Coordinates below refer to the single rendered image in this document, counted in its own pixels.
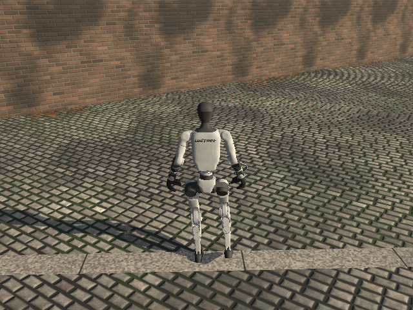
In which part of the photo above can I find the left robot thigh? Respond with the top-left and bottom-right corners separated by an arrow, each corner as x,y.
185,180 -> 202,224

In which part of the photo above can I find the left robot hand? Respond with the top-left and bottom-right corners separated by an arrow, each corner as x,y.
166,179 -> 181,192

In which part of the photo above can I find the robot right forearm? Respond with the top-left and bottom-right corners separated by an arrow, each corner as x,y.
232,155 -> 245,179

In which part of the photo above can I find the right robot foot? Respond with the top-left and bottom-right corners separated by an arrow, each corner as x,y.
224,248 -> 234,258

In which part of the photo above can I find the robot left forearm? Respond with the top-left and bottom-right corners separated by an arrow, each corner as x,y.
168,156 -> 180,181

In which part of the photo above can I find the left robot upper arm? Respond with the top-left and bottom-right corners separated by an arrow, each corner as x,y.
174,130 -> 192,166

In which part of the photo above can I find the right robot upper arm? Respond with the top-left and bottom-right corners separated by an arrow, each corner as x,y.
219,130 -> 238,165

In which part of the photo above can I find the right robot hand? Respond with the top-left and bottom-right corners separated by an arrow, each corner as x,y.
231,176 -> 246,189

